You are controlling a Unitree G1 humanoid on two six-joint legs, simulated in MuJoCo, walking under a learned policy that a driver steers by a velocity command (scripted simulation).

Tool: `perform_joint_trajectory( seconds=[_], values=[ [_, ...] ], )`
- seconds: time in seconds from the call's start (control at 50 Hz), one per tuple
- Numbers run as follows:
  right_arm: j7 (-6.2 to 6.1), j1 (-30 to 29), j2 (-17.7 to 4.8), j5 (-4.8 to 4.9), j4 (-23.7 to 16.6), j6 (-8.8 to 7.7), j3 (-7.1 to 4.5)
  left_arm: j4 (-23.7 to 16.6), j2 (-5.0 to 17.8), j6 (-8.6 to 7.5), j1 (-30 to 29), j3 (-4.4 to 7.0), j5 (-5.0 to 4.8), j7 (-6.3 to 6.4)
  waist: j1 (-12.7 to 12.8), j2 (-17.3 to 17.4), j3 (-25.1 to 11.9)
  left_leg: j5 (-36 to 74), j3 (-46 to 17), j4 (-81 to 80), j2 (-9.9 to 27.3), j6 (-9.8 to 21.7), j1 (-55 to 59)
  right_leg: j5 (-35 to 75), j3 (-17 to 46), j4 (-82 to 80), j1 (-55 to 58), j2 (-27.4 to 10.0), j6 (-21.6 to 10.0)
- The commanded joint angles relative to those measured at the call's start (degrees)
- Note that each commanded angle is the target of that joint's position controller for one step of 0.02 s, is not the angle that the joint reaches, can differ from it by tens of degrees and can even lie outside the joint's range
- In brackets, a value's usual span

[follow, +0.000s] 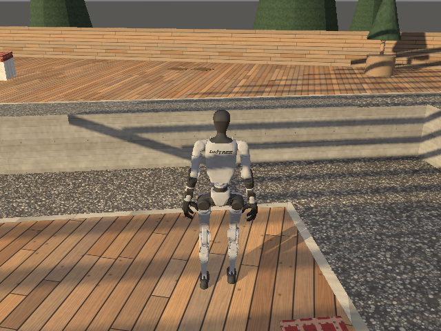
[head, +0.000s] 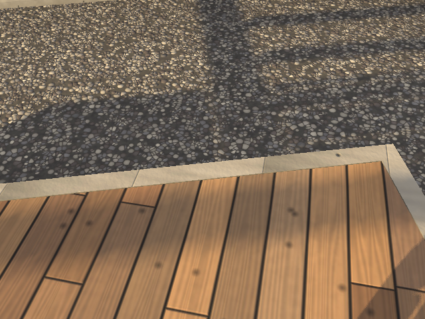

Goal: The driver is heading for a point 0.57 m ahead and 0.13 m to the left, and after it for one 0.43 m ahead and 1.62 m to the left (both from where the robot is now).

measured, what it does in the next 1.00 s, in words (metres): stands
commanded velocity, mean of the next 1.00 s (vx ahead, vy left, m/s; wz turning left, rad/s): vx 0.02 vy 0.00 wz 0.00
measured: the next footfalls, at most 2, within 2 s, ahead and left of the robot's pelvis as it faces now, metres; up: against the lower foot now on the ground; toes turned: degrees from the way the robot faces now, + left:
left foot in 2.00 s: +0.45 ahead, +0.04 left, +0.00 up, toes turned +10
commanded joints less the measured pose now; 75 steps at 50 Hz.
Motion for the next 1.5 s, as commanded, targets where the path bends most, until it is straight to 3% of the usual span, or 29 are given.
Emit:
perform_joint_trajectory(
  seconds=[0.02,0.08,0.26,0.52,0.92,1.2,1.22,1.28,1.32,1.36,1.38,1.4,1.42,1.46,1.5],
  values=[
    [-0.49,4.3,-4.7,0.43,0.0,-0.11,-0.61,-1.1,4.9,-0.67,1.6,0.40,-0.27,0.86,-0.8,-2.9,0.4,13.8,-2.8,-3.4,3.7,1.9,-2.4,28.1,9.1,-4.8,6.2,-8.7,-2.5],
    [-0.60,3.6,-4.3,0.66,0.5,0.13,-0.28,-0.3,4.9,-0.29,2.4,0.37,-0.59,1.38,-0.6,-2.5,-1.3,17.5,-2.7,-3.9,4.5,1.6,-0.8,31.5,7.7,-4.3,8.9,-8.1,-1.9],
    [-1.11,2.2,-3.5,0.37,2.4,0.73,0.39,1.3,4.0,0.71,1.6,0.69,-0.58,1.64,-0.2,-0.4,0.9,18.5,-2.7,-5.4,5.4,1.2,-0.4,28.2,7.1,-5.5,8.7,-7.7,-1.4],
    [-1.21,2.5,-3.0,0.10,3.9,0.74,0.92,3.1,3.3,1.37,1.0,0.71,-0.54,1.49,-0.1,-0.3,2.6,14.3,-3.1,-7.0,5.7,1.5,-1.4,19.7,7.1,-7.8,7.2,-7.2,-1.0],
    [-0.99,5.7,-1.3,0.02,4.8,0.33,1.42,4.6,1.9,1.53,3.4,0.10,-0.51,1.12,0.2,-0.3,4.4,8.9,-3.7,-8.0,5.4,2.2,-4.2,9.6,7.5,-9.4,3.9,-6.9,-0.4],
    [-0.89,7.5,-0.4,0.06,4.6,0.00,1.43,4.7,1.1,1.37,5.0,-0.19,-0.50,1.07,0.2,-0.4,4.5,8.8,-3.9,-7.9,5.3,2.5,-4.9,9.3,7.4,-8.8,3.0,-7.0,-0.2],
    [-0.86,8.1,-0.2,-0.03,4.8,0.00,1.47,4.8,0.9,1.42,5.4,-0.25,-0.48,1.04,0.2,-0.5,3.4,5.0,-3.8,-8.3,4.8,2.7,-4.6,4.9,7.3,-9.2,3.4,-6.6,-0.3],
    [-0.53,8.6,-1.7,-0.43,3.9,0.39,0.56,3.9,2.9,2.03,5.3,0.79,-0.35,0.79,-0.1,-0.4,5.7,-14.4,-3.8,-6.0,2.5,4.9,-7.7,-17.0,6.9,-6.8,-1.5,-4.2,-2.5],
    [-0.19,9.5,-1.8,-0.48,2.9,0.39,0.29,2.5,2.3,2.01,4.6,0.97,-0.16,0.28,-0.6,0.7,10.2,-23.5,-7.4,-6.6,3.9,7.0,-10.4,-25.1,7.9,-4.4,-7.6,-4.0,-3.7],
    [-0.17,13.1,-3.0,-0.27,3.2,-0.24,-0.31,0.1,0.4,0.99,1.2,0.68,0.12,-0.30,-2.7,4.4,11.3,-25.6,-15.1,-11.0,8.2,9.7,-5.6,-20.0,5.5,2.4,-14.4,-2.2,-3.0],
    [-0.22,15.8,-5.0,-0.24,3.9,-0.53,-1.11,-1.5,-0.8,0.27,-1.3,0.46,0.55,-0.77,-3.9,8.3,10.8,-26.8,-21.5,-15.7,12.7,12.0,-1.0,-13.1,0.9,9.0,-18.3,-0.3,-1.9],
    [-0.21,15.8,-6.5,-0.30,4.1,-0.73,-1.85,-3.1,-0.1,-0.43,-3.6,0.58,1.30,-1.15,-4.1,9.1,12.0,-25.3,-25.4,-18.0,16.8,13.9,0.2,-9.1,-1.9,12.5,-21.0,-1.6,-1.5],
    [-0.05,15.5,-6.4,-0.46,3.7,-1.04,-2.09,-4.2,1.3,-1.05,-5.2,1.02,1.27,-1.47,-4.3,7.3,12.0,-23.0,-26.4,-19.0,18.0,14.8,0.2,-9.4,-1.4,14.9,-22.1,-2.8,-1.4],
    [0.21,13.8,-6.5,-0.80,3.1,-1.84,-2.38,-5.7,1.9,-2.18,-4.5,1.46,0.77,-2.12,-2.4,7.1,12.4,-15.8,-24.1,-17.3,17.9,14.6,-0.2,-11.2,-0.7,14.4,-21.2,-4.5,-1.6],
    [0.29,9.7,-6.2,-0.15,1.9,-2.36,-2.50,-5.0,0.9,-2.97,0.1,1.71,-0.10,-2.55,1.3,5.9,11.3,-7.6,-16.3,-13.4,13.8,11.7,-5.4,-6.9,-3.1,5.5,-9.4,-2.7,-1.7]
  ],
)
Keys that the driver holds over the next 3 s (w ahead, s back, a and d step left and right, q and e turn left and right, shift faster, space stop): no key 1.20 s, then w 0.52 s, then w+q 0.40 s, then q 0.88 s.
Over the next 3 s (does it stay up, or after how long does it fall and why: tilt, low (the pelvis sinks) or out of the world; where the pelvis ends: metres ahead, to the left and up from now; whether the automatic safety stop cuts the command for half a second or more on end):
stays up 0.53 0.00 -0.01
